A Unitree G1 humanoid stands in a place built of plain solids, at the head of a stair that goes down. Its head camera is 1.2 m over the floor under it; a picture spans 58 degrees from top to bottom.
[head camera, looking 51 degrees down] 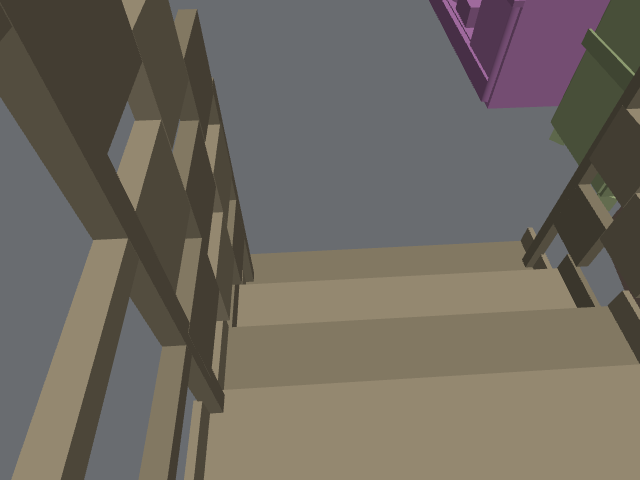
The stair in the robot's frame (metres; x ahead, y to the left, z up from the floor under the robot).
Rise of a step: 0.16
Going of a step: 0.28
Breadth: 1.40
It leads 4 degrees to the left of straight ahead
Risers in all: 4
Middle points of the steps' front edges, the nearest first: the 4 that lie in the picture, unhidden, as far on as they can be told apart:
0.48 -0.38 0.00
0.76 -0.36 -0.16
1.03 -0.34 -0.32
1.31 -0.32 -0.48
